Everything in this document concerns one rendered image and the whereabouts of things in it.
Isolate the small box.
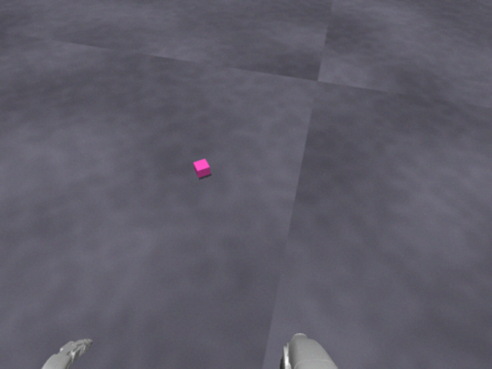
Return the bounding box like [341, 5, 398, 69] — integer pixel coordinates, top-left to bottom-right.
[193, 159, 211, 178]

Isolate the left robot hand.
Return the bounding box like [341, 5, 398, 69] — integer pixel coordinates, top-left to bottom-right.
[42, 338, 92, 369]

